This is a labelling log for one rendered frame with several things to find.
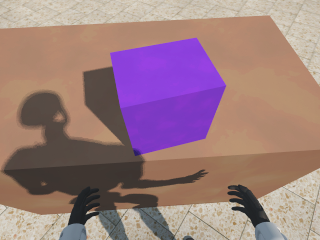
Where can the robot left forearm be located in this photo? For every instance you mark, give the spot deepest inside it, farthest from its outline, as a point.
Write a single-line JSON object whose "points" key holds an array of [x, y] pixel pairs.
{"points": [[75, 231]]}

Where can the left robot hand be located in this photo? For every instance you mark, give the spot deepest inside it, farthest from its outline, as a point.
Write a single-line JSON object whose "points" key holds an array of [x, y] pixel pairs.
{"points": [[78, 214]]}

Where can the carton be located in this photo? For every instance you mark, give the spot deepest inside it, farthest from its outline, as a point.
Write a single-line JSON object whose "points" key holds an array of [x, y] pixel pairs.
{"points": [[168, 93]]}

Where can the pedestal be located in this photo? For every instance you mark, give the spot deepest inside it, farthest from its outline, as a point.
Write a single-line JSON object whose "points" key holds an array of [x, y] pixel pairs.
{"points": [[62, 128]]}

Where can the robot right forearm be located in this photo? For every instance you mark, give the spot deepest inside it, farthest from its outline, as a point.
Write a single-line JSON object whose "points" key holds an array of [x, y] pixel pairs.
{"points": [[268, 231]]}

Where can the right robot hand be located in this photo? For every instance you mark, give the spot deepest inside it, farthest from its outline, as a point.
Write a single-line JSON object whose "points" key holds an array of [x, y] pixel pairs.
{"points": [[252, 208]]}

